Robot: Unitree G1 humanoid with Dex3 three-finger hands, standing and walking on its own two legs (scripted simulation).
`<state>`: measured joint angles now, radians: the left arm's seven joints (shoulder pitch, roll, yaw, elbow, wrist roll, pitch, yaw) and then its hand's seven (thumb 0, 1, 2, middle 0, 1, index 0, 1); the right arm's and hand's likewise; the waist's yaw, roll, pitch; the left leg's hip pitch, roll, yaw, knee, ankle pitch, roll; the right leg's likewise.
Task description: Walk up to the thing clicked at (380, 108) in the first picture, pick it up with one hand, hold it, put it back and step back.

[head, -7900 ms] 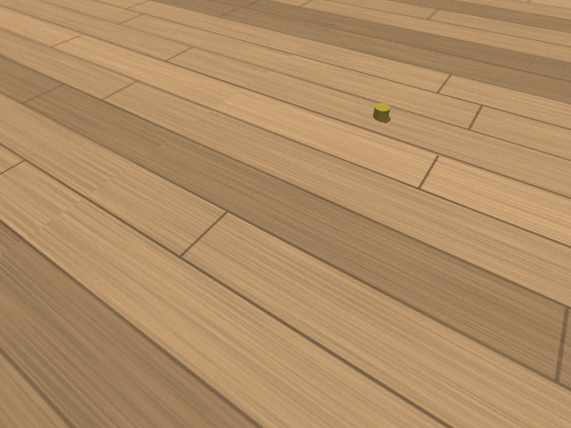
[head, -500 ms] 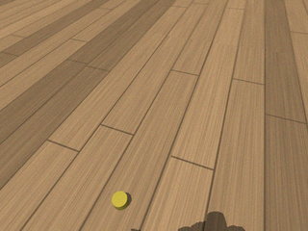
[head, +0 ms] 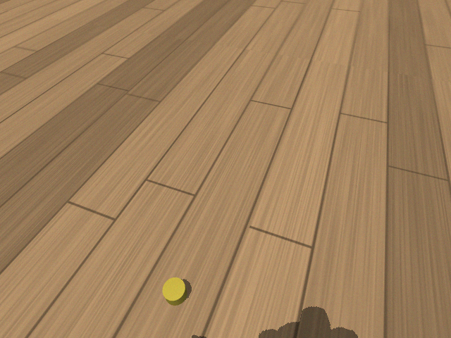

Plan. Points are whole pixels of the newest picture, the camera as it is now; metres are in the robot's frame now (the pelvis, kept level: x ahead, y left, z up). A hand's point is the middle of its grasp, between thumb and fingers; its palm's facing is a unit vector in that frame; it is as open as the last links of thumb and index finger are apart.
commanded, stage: stand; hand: left
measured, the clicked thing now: (175, 291) +0.45 +0.24 -0.75
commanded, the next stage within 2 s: none
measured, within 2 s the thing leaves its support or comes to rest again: neither
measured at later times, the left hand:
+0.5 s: hand out of the picture +0.06 +0.25 -0.16, palm faces -0.02 -0.94 -0.34, open 7.4 cm
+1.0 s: hand out of the picture +0.08 +0.24 -0.16, palm faces -0.04 -0.94 -0.34, open 7.4 cm
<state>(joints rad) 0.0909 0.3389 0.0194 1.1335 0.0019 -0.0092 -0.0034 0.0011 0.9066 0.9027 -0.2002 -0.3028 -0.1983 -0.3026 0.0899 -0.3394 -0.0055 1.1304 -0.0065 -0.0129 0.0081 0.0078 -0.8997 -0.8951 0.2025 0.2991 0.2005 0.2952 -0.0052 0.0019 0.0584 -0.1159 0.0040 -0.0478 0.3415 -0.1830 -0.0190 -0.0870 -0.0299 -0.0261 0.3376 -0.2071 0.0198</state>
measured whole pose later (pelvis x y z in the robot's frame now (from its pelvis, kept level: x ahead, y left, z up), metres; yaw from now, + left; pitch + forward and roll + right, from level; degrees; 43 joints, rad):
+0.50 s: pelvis -0.01 -0.01 +0.00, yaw +0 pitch -2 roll +0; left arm 0.12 0.35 0.00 1.14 0.00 -0.01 -0.01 0.00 0.91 0.90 -0.20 -0.30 -0.20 -0.30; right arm 0.10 -0.35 0.00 1.15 -0.01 -0.01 0.02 0.01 -0.90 -0.90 0.20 0.30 0.20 0.30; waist -0.01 0.01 0.06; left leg -0.12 0.02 -0.05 0.32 -0.16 -0.03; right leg -0.10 -0.02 -0.03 0.32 -0.19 0.01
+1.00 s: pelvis +0.00 -0.01 +0.00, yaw -1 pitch -2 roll +0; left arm 0.11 0.35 0.00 1.12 0.00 -0.01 -0.01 0.00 0.91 0.90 -0.20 -0.30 -0.20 -0.30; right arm 0.10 -0.35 0.00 1.14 -0.01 -0.01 0.01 0.01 -0.90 -0.90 0.20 0.30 0.20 0.30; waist -0.01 0.00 0.06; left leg -0.12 0.02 -0.04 0.32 -0.17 -0.03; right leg -0.10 -0.01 -0.02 0.33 -0.20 0.00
